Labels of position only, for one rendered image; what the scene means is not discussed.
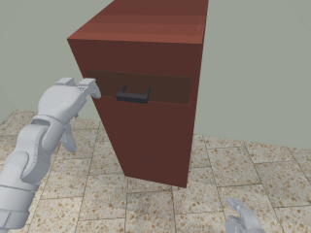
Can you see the robot left hand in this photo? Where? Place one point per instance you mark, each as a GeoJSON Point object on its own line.
{"type": "Point", "coordinates": [63, 101]}

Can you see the robot left forearm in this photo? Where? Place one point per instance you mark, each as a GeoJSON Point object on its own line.
{"type": "Point", "coordinates": [24, 169]}

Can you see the cabinet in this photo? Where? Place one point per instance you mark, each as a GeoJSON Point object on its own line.
{"type": "Point", "coordinates": [152, 141]}

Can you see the drawer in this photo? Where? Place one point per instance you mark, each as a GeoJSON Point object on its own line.
{"type": "Point", "coordinates": [164, 88]}

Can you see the handle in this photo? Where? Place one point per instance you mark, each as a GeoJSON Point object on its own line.
{"type": "Point", "coordinates": [133, 97]}

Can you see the robot right hand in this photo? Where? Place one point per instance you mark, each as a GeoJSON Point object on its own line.
{"type": "Point", "coordinates": [247, 220]}

